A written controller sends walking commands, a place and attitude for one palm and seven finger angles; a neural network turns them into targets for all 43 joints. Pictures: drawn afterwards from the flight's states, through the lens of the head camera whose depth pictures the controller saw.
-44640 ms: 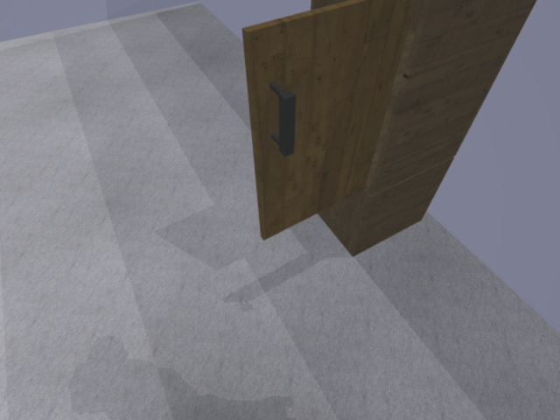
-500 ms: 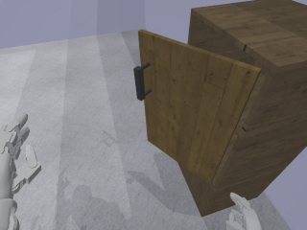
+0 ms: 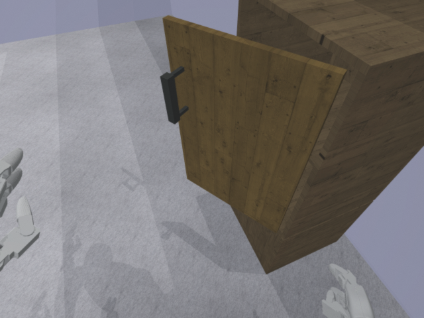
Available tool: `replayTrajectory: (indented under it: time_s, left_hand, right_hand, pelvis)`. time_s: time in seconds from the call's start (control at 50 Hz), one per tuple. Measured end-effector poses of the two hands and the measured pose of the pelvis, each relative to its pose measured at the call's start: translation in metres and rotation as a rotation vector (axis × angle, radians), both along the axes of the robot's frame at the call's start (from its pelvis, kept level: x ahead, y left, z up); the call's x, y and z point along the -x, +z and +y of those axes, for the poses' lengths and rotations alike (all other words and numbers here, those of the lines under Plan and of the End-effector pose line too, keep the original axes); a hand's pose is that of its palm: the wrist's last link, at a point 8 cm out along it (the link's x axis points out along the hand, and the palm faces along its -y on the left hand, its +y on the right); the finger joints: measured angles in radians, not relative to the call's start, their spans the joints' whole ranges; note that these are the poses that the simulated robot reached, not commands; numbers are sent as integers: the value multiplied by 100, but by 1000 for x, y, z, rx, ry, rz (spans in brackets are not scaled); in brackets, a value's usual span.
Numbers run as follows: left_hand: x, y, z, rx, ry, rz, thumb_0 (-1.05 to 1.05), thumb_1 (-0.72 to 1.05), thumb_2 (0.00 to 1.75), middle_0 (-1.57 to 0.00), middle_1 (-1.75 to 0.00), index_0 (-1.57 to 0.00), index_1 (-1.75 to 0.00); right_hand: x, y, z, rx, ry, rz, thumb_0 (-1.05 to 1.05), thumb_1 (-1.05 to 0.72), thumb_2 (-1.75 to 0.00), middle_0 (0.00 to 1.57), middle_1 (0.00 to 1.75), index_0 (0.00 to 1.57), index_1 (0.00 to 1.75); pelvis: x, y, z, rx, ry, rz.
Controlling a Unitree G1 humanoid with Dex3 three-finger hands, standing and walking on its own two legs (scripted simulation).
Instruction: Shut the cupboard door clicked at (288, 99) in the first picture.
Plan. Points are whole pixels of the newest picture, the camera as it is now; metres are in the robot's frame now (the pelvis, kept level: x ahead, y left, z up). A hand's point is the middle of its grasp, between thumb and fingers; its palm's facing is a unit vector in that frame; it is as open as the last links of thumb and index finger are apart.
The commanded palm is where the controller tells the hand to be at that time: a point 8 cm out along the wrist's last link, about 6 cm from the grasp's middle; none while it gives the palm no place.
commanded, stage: step back with the hand held close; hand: left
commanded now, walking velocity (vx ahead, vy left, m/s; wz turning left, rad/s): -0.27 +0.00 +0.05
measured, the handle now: (176, 95) +0.60 +0.13 +0.09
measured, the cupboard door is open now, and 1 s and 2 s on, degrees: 32 32 32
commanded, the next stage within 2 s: stop stepping back and stand still in 0.90 s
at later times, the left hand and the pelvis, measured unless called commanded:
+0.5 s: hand out of the picture +0.13 +0.28 +0.16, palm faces +0.43 -0.78 -0.46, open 7.4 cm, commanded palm +0.07 +0.31 +0.18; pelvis -0.07 +0.01 -0.01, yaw +1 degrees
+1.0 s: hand out of the picture +0.02 +0.23 +0.18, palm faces +0.19 -0.76 -0.62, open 7.4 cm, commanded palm -0.06 +0.29 +0.18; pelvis -0.21 +0.00 -0.01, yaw -2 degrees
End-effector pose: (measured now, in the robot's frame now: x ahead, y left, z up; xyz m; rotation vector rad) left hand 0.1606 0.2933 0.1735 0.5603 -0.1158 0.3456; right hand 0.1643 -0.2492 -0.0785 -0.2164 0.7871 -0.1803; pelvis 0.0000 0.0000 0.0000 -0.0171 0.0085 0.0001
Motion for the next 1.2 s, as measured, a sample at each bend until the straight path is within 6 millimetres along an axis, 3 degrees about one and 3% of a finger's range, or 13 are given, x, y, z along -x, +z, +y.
replayTrajectory:
  time_s: [0.18,0.4,0.52,0.7,0.78,0.86,0.94,1.04,1.08,1.14,1.2]
  left_hand:
    - [24,15,12,-61,-3,-82,2,89,90,-21,-30,-21,-31]
    - [63,-1,13,-15,18,-121,2,89,90,-21,-30,-21,-31]
    - [75,0,24,-37,-6,-175,2,88,90,-21,-30,-21,-31]
    - [92,18,47,-74,23,-210,2,89,90,-21,-30,-21,-31]
    - [91,5,39,-16,-16,-149,2,89,90,-21,-30,-21,-30]
    - [99,-2,14,3,-139,-101,2,89,90,-20,-30,-21,-30]
    - [133,14,-9,-92,-268,-106,2,89,90,-21,-30,-21,-30]
    - [205,44,-17,-239,-277,-144,2,88,90,-22,-30,-22,-31]
    - [237,50,-10,-243,-218,-142,2,88,90,-22,-30,-22,-31]
    - [278,47,13,-157,-40,-138,1,88,90,-22,-31,-22,-31]
    - [297,28,39,-9,159,-174,1,88,90,-21,-30,-22,-31]
  right_hand:
    - [25,6,7,11,-3,-24,1,-90,-90,20,30,20,30]
    - [62,2,11,36,32,-13,1,-90,-90,21,30,20,30]
    - [82,6,14,84,35,13,1,-90,-90,21,30,20,30]
    - [85,14,36,78,79,14,1,-90,-90,21,30,20,30]
    - [85,18,46,56,122,-2,1,-90,-90,21,30,20,30]
    - [96,19,49,29,147,-56,1,-90,-90,21,30,21,30]
    - [124,22,45,12,142,-120,1,-90,-90,21,30,21,30]
    - [179,13,31,-1,118,-142,1,-90,-90,21,30,21,30]
    - [209,8,24,-10,88,-82,1,-90,-90,21,30,20,30]
    - [260,8,11,-10,18,32,1,-90,-90,21,30,20,30]
    - [299,10,-1,32,-16,77,1,-90,-90,21,30,20,30]
  pelvis:
    - [24,-4,2,-5,-8,-12]
    - [57,-11,4,16,13,-8]
    - [69,-12,11,30,26,-7]
    - [77,0,20,69,32,69]
    - [100,5,17,68,-6,107]
    - [137,4,13,65,-26,98]
    - [177,-5,5,47,-46,72]
    - [229,-15,-4,55,-7,37]
    - [243,-11,-7,37,8,19]
    - [248,2,-8,-30,-29,30]
    - [255,11,-5,-62,-47,41]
